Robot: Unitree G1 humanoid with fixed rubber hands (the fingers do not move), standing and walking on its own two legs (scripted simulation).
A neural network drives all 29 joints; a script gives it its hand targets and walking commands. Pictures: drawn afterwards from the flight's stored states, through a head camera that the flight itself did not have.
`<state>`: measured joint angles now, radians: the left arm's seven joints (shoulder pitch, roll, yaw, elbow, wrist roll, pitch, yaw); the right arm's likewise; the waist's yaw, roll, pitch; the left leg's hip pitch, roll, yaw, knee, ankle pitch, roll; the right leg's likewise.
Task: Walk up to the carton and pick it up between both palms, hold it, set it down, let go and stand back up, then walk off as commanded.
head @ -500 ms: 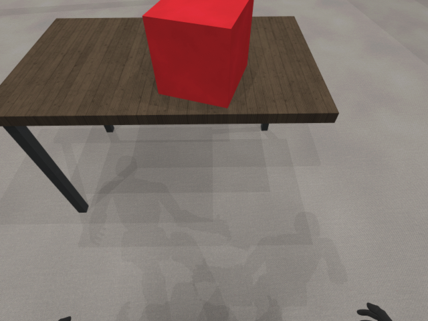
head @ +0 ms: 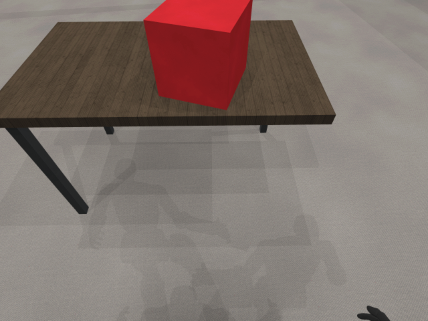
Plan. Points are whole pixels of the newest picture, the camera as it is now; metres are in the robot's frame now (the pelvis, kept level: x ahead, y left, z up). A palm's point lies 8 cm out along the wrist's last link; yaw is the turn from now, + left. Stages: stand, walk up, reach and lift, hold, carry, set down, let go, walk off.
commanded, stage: stand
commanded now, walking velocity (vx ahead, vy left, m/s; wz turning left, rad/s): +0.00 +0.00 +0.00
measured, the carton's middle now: (203, 48) +0.89 +0.03 +0.05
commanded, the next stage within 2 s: none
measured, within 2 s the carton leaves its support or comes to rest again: neither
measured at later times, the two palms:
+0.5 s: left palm out of the picture +0.08 +0.31 -0.10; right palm out of the picture +0.10 -0.32 -0.10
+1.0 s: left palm out of the picture +0.08 +0.31 -0.10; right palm out of the picture +0.10 -0.32 -0.10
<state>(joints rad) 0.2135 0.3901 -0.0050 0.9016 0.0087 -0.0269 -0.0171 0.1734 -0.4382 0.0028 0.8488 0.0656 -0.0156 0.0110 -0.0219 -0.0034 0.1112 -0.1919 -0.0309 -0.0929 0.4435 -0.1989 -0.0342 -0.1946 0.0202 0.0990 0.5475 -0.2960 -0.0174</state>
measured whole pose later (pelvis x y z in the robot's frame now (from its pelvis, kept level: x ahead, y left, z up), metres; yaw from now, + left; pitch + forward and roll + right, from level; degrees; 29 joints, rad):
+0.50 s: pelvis +0.00 +0.00 +0.00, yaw +0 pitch -3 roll +2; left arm 0.21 0.39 -0.01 0.92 0.01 -0.03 -0.02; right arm 0.17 -0.44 0.00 0.86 0.07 -0.01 0.01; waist -0.02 0.00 0.11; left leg -0.18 -0.03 -0.09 0.42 -0.20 -0.03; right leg -0.18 0.02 0.10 0.52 -0.29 -0.02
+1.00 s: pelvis +0.00 +0.00 +0.00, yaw +0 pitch -3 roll +1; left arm 0.21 0.39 -0.01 0.93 0.01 -0.03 -0.02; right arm 0.17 -0.44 0.00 0.86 0.07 -0.01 0.01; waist -0.02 0.00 0.11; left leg -0.17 -0.03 -0.09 0.42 -0.19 -0.03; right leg -0.17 0.02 0.10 0.51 -0.28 -0.02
